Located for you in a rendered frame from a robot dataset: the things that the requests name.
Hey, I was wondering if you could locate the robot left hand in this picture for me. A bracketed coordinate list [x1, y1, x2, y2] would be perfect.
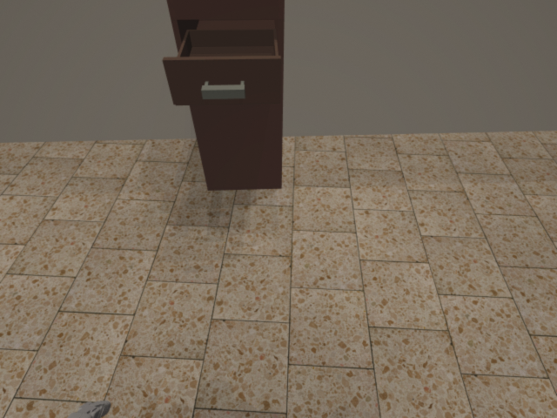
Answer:
[67, 401, 111, 418]

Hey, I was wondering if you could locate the cabinet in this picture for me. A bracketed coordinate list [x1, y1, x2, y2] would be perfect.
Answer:
[167, 0, 285, 191]

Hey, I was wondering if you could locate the drawer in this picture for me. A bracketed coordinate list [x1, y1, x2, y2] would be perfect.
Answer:
[163, 29, 281, 105]

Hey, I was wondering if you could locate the handle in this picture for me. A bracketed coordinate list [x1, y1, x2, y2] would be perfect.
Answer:
[201, 81, 245, 99]

